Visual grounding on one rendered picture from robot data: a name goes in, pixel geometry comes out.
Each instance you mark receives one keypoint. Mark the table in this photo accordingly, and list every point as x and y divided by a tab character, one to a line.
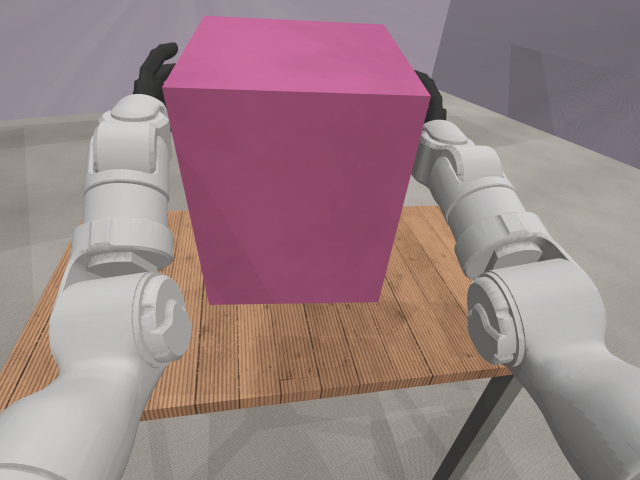
251	355

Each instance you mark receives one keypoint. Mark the robot right forearm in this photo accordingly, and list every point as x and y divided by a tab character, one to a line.
491	227

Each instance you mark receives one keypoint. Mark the carton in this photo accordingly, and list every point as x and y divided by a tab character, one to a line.
295	142

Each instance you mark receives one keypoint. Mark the robot left forearm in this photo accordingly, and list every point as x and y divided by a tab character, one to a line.
124	228

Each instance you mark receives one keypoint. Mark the robot left hand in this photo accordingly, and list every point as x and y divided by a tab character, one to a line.
153	74

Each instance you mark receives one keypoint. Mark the robot left upper arm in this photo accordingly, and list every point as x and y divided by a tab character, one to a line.
112	339

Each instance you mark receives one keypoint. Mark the robot right hand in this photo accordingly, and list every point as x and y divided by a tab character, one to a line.
435	109

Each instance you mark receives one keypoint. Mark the robot right upper arm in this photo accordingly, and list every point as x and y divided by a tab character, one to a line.
545	323

